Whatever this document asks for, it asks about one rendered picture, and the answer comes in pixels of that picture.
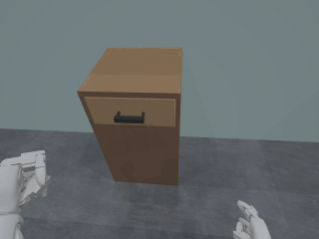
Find drawer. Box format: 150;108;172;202
85;97;176;126

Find right robot hand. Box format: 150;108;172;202
233;200;271;239

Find cabinet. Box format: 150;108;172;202
77;47;182;186

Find left robot forearm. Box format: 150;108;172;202
0;213;25;239

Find left robot hand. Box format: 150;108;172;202
0;150;51;215

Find handle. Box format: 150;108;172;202
114;111;145;123

